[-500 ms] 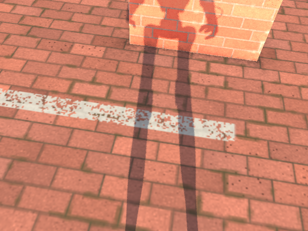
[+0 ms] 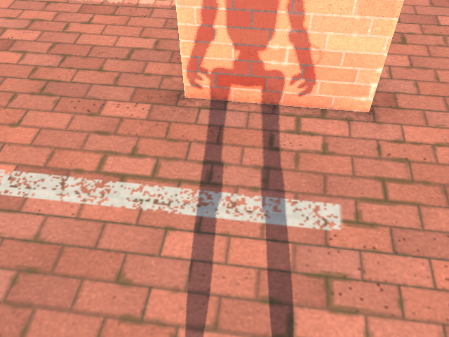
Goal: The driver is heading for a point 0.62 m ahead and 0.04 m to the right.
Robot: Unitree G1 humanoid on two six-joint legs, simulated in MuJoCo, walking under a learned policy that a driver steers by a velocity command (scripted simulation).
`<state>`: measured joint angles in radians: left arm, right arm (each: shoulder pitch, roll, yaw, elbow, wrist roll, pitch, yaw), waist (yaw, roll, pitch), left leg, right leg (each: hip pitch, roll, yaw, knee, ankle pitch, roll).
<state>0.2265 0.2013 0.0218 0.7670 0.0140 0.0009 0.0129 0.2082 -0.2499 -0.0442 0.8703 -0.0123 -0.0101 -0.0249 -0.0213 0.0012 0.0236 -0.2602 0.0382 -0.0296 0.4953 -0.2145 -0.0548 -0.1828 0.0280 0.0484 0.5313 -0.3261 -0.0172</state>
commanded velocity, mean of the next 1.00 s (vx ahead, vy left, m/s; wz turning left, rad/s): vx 0.05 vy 0.00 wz -0.01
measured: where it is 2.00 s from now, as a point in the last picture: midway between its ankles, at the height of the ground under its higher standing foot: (226, 332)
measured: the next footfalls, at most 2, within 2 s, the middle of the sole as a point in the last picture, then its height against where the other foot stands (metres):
right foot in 1.46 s outside the picture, level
left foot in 1.94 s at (191, 283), level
